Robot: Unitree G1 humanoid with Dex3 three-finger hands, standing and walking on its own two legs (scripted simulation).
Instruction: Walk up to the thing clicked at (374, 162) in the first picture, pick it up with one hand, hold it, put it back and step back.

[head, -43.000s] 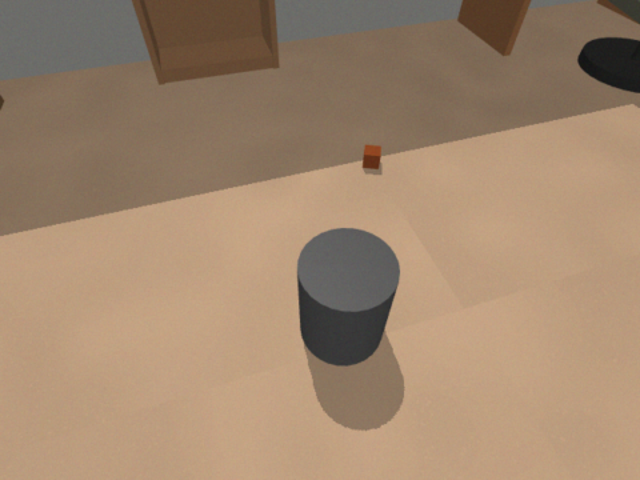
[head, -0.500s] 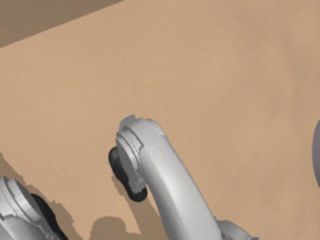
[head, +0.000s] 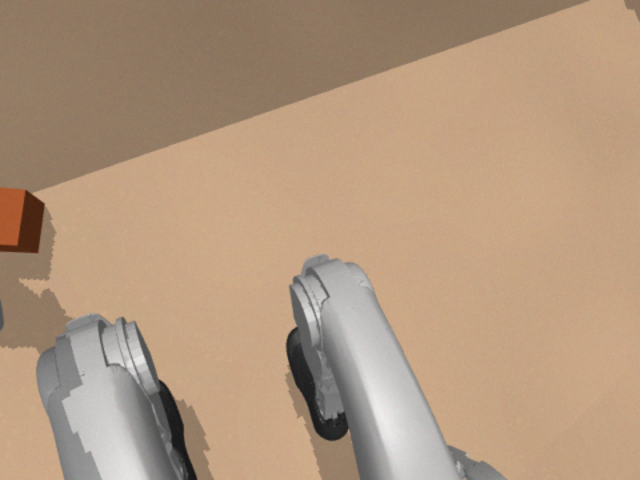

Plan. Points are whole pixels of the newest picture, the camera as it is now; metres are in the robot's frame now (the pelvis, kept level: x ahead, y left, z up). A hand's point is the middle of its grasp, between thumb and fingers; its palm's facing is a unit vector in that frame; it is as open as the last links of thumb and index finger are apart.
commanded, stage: withdraw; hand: left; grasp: from above
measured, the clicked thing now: out of the picture +0.47 +0.33 -0.31
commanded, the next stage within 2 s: home in 0.22 s
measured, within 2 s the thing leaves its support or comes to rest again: neither
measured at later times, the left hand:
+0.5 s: hand out of the picture +0.46 +0.32 -0.16, palm faces -0.45 -0.21 -0.87, open 13.3 cm
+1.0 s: hand out of the picture +0.32 +0.30 +0.01, palm faces -0.24 -0.68 -0.69, open 8.3 cm
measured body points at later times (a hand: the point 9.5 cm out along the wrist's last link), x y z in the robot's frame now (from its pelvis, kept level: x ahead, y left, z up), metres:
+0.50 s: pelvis -0.02 -0.01 -0.01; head +0.23 +0.07 +0.35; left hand +0.48 +0.33 -0.11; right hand +0.01 -0.28 -0.10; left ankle +0.07 +0.14 -0.32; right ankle +0.10 -0.13 -0.32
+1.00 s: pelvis +0.00 +0.00 +0.12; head +0.17 +0.06 +0.54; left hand +0.33 +0.33 +0.05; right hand +0.20 -0.23 +0.01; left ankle +0.06 +0.14 -0.32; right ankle +0.10 -0.13 -0.32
